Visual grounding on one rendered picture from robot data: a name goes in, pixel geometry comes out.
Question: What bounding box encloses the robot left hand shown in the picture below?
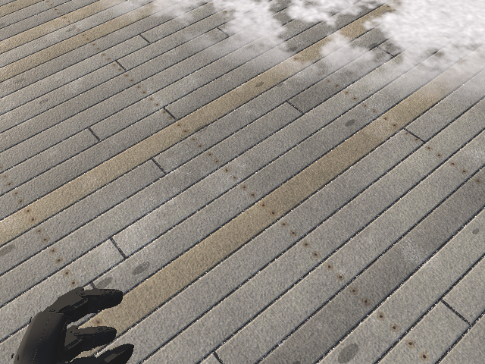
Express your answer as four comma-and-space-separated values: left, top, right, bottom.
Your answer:
11, 287, 134, 364

